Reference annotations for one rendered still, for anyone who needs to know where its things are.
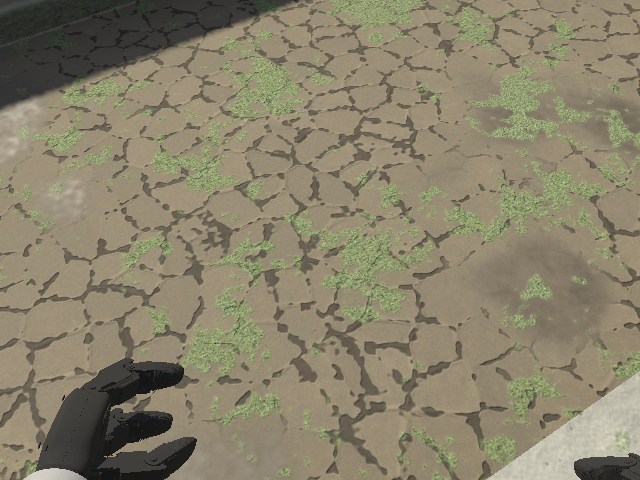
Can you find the robot left hand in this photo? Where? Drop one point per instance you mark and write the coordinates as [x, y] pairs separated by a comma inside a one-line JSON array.
[[85, 430]]

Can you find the robot right hand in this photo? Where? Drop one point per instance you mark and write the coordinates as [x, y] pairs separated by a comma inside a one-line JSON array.
[[608, 468]]

